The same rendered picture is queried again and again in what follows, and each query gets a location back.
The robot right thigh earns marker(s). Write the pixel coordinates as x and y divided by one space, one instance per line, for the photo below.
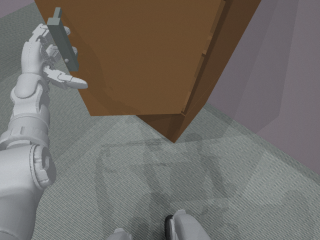
186 227

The cupboard door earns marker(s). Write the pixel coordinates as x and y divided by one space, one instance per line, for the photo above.
138 57

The left robot shin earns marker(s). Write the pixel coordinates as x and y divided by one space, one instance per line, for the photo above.
119 230

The left robot hand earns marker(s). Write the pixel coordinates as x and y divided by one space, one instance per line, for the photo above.
35 60

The left robot forearm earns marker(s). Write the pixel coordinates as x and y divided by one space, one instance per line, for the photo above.
30 120

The handle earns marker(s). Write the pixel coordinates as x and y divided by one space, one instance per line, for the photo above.
62 41

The robot left upper arm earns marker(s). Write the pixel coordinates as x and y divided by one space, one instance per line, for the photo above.
25 172

